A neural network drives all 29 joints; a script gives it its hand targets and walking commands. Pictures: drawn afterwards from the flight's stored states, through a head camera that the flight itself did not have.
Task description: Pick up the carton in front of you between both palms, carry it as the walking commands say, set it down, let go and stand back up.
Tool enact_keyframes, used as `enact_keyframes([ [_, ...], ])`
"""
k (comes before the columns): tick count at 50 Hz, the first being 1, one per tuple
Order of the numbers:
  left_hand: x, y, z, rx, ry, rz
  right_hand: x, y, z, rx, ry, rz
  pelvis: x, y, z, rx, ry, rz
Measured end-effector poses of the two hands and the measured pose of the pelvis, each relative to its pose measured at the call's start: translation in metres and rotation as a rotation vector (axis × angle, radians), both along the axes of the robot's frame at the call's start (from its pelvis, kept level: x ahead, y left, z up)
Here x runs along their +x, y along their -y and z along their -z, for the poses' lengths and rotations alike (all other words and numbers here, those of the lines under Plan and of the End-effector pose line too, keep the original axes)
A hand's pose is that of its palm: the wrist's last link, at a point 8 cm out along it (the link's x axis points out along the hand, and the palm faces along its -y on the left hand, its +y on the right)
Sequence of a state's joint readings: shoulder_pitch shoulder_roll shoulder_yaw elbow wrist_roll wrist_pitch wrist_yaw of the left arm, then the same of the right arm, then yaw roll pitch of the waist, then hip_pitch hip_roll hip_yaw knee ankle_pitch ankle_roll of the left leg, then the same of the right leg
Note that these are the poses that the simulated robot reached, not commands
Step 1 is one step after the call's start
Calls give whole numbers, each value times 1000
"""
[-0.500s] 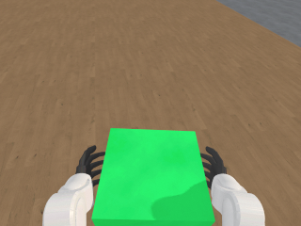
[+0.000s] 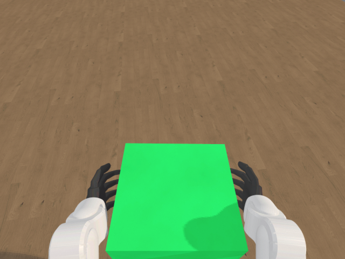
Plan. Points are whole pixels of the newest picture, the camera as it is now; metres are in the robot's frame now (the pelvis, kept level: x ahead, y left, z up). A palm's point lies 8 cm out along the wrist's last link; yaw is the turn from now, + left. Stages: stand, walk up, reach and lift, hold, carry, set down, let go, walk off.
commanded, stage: carry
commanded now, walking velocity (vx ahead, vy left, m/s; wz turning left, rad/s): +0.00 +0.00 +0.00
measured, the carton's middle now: (174, 214) +0.24 +0.00 +0.00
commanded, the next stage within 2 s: none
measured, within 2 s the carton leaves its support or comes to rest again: neither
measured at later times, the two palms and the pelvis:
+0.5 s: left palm (103, 142) +0.38 +0.17 +0.08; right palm (232, 143) +0.36 -0.13 +0.08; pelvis +0.14 +0.03 -0.01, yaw -2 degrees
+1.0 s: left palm (100, 151) +0.35 +0.17 +0.08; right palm (233, 153) +0.34 -0.13 +0.08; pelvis +0.12 +0.03 -0.01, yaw -2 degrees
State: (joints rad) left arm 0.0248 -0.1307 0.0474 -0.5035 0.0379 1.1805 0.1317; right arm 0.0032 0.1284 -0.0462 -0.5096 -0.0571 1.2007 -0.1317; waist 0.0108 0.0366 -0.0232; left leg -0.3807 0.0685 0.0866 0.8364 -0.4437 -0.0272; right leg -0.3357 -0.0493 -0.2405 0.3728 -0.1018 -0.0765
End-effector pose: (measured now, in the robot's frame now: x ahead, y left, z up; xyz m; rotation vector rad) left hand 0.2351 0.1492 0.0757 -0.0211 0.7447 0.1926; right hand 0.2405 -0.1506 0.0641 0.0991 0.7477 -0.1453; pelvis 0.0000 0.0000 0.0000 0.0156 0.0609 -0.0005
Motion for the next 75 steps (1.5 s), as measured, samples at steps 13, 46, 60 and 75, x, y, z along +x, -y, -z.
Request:
enact_keyframes([
  [13, 97, -13, -19, -59, 131, 26, 89, -13, -36, -65, 130, 23, 102, -15, 5, -14, 19, 24],
  [46, 121, -19, -12, -43, 87, 52, 105, -19, -24, -51, 86, 46, 122, -27, 8, -15, 22, 39],
  [60, 109, -17, 12, -16, 20, 80, 95, -19, -1, -74, 19, 16, 97, -27, 6, -17, 31, 40],
  [75, 118, -15, 45, 35, 17, 119, 102, -15, 33, -124, 14, -13, 82, -26, 6, -18, 30, 40],
])
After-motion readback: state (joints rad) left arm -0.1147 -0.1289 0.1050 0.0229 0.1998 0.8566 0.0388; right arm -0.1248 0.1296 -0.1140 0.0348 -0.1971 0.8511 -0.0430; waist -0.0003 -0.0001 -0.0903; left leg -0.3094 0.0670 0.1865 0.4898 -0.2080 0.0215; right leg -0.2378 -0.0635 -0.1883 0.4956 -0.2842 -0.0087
